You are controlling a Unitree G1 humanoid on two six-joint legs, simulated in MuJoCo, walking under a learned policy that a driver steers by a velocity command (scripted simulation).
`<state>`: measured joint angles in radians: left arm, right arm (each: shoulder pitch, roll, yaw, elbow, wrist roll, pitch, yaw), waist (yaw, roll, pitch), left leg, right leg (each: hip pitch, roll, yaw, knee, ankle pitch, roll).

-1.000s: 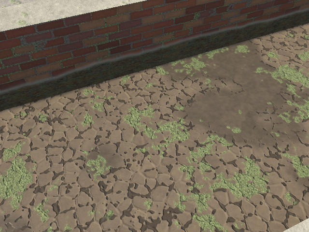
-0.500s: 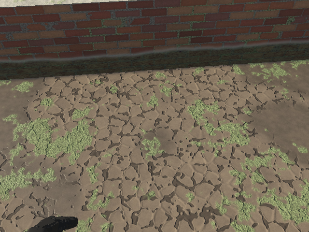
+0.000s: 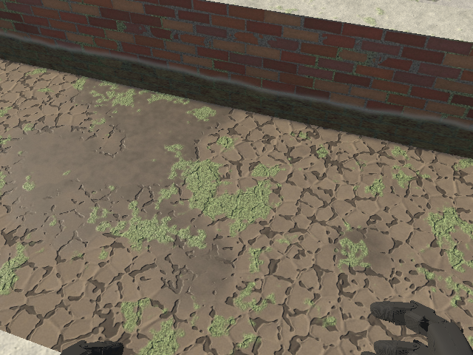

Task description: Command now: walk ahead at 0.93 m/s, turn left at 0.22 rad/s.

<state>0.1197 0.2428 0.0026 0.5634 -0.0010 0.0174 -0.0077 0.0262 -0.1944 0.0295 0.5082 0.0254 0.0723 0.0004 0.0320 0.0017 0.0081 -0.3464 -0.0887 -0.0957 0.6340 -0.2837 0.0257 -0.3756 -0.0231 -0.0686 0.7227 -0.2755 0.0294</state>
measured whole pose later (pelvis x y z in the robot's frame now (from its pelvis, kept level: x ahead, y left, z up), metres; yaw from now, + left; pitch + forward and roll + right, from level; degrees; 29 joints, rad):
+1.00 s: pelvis +0.05 +0.04 +0.00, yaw +0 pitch -2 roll -1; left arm 0.05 0.11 0.00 0.57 -0.01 0.04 0.02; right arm 0.01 -0.15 0.03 0.58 0.01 0.02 0.01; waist -0.01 0.01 0.04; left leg -0.22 -0.10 -0.01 0.60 -0.34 0.09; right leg -0.18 -0.06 -0.05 0.59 -0.37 0.05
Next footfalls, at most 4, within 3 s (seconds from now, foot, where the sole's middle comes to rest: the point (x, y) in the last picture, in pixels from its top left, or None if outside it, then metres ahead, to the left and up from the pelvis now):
none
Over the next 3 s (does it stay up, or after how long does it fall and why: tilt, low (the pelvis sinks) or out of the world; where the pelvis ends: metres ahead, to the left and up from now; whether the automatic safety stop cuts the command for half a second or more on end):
stays up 0.08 0.02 0.00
